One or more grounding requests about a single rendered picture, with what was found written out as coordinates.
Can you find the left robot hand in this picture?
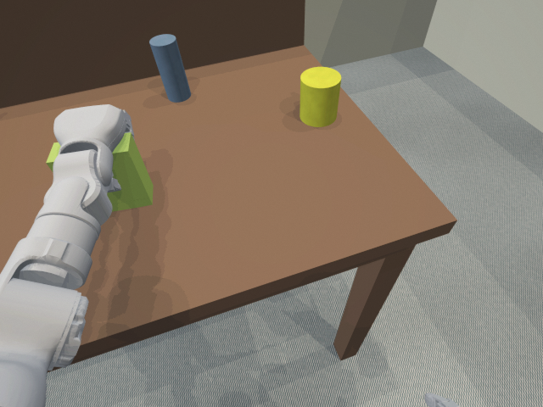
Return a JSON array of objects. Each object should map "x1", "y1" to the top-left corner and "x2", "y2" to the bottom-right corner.
[{"x1": 53, "y1": 104, "x2": 135, "y2": 192}]

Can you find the left robot upper arm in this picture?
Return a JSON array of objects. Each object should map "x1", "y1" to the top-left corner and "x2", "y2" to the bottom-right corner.
[{"x1": 0, "y1": 278, "x2": 88, "y2": 407}]

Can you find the sponge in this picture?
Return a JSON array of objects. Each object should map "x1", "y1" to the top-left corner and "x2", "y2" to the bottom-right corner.
[{"x1": 46, "y1": 132, "x2": 154, "y2": 212}]

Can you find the robot left forearm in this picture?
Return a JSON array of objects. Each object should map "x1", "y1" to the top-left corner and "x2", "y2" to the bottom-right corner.
[{"x1": 0, "y1": 137, "x2": 113, "y2": 296}]

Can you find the table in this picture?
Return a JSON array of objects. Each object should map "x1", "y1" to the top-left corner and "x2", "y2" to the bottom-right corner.
[{"x1": 0, "y1": 0, "x2": 457, "y2": 372}]

